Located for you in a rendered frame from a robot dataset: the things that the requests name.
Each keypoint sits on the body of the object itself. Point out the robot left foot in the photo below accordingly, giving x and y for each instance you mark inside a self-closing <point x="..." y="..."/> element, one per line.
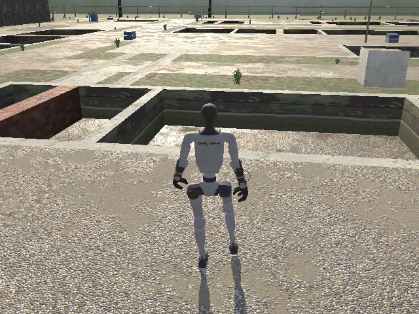
<point x="202" y="262"/>

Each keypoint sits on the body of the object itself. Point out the robot right hand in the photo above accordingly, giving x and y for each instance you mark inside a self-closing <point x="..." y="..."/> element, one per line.
<point x="244" y="192"/>

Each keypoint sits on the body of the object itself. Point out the robot left hand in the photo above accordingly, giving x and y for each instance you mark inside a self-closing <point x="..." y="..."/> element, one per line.
<point x="182" y="180"/>

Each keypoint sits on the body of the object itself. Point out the robot left forearm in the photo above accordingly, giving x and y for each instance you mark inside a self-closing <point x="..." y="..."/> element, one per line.
<point x="178" y="171"/>

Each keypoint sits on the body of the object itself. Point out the robot right forearm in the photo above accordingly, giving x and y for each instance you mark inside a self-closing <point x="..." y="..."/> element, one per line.
<point x="240" y="176"/>

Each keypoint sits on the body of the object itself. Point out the robot foot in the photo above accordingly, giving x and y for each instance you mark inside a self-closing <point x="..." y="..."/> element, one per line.
<point x="233" y="248"/>
<point x="202" y="262"/>

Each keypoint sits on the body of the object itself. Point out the robot right foot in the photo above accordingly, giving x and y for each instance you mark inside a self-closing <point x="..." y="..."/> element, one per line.
<point x="233" y="248"/>

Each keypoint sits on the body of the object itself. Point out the right robot upper arm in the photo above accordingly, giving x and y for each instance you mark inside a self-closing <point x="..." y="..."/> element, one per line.
<point x="233" y="149"/>

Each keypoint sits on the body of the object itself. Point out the left robot upper arm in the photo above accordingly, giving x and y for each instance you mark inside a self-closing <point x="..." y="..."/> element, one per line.
<point x="185" y="148"/>

